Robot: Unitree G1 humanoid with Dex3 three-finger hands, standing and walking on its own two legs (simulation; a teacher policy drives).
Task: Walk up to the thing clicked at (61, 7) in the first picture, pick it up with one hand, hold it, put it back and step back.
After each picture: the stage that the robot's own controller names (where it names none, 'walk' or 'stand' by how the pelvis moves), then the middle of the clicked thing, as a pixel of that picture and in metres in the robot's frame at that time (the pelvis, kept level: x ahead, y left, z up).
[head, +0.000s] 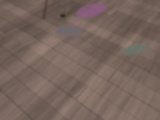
stand; (62, 12) +1.99 +0.27 -0.66
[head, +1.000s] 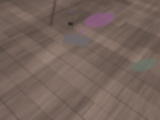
walk; (70, 20) +1.87 +0.14 -0.64
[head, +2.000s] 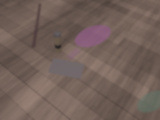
walk; (57, 42) +1.31 +0.21 -0.65
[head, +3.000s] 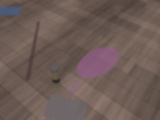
walk; (55, 76) +0.88 +0.21 -0.65
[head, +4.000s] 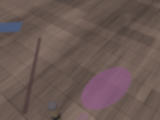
walk; (54, 112) +0.55 +0.24 -0.63
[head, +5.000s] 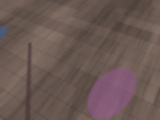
stand; out of the picture +0.38 +0.17 -0.61
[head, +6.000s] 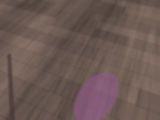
stand; out of the picture +0.34 +0.20 -0.64
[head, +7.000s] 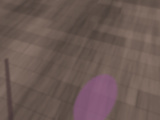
stand; out of the picture +0.32 +0.20 -0.65
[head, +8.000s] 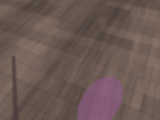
stand; out of the picture +0.32 +0.18 -0.66
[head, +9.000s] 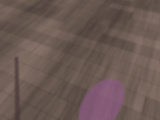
stand; out of the picture +0.33 +0.18 -0.66
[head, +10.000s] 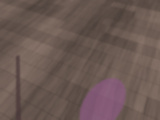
go down; out of the picture +0.32 +0.17 -0.66
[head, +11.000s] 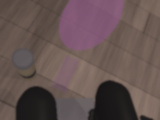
go down; (26, 67) +0.43 +0.18 -0.26
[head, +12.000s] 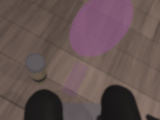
approach; (38, 71) +0.43 +0.16 -0.26
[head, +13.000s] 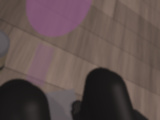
close in; out of the picture +0.42 +0.20 -0.16
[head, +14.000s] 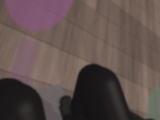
close; out of the picture +0.41 +0.21 -0.16
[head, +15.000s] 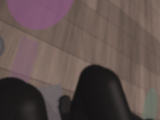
lift; out of the picture +0.39 +0.21 -0.17
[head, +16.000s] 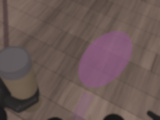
lift; (23, 86) +0.32 +0.17 +0.04
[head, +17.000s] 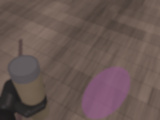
hold; (33, 93) +0.30 +0.16 +0.05
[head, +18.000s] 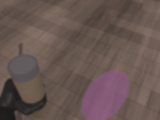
hold; (32, 92) +0.31 +0.17 +0.05
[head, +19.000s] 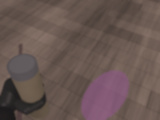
hold; (32, 91) +0.31 +0.17 +0.05
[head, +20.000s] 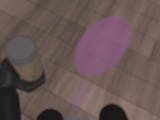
crouch; (31, 69) +0.39 +0.16 -0.02
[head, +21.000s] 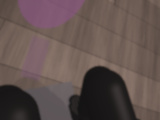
lower; out of the picture +0.44 +0.22 -0.15
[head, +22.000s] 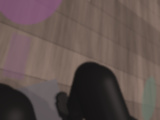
lower; out of the picture +0.43 +0.22 -0.17
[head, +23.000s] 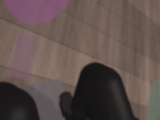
lower; out of the picture +0.43 +0.23 -0.16
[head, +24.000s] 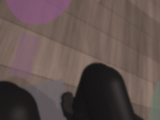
lower; out of the picture +0.42 +0.22 -0.17
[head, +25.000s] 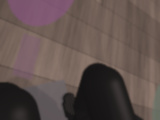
rest; out of the picture +0.42 +0.22 -0.16
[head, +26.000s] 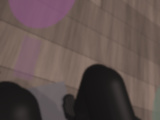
open; out of the picture +0.41 +0.21 -0.17
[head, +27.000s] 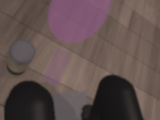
stand; (18, 62) +0.41 +0.18 -0.20
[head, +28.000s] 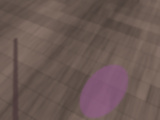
stand; out of the picture +0.34 +0.15 -0.57
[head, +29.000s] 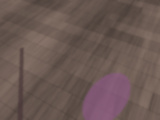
stand; out of the picture +0.34 +0.16 -0.59
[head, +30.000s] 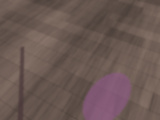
stand; out of the picture +0.34 +0.16 -0.59
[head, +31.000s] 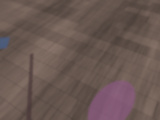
stand; out of the picture +0.35 +0.15 -0.65
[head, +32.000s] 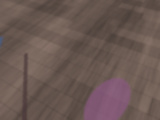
stand; out of the picture +0.34 +0.17 -0.66
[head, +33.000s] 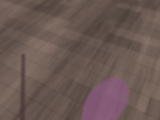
stand; out of the picture +0.33 +0.18 -0.66
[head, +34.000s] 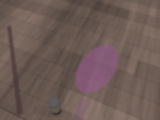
walk; (55, 107) +0.45 +0.18 -0.63
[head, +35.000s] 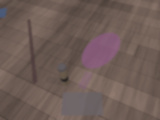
walk; (63, 75) +0.80 +0.22 -0.64
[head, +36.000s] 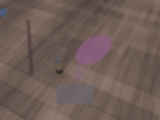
stand; (59, 67) +0.98 +0.19 -0.64
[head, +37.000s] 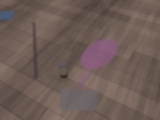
stand; (63, 72) +0.94 +0.18 -0.66
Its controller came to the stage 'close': yes
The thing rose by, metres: 0.69
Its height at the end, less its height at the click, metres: +0.00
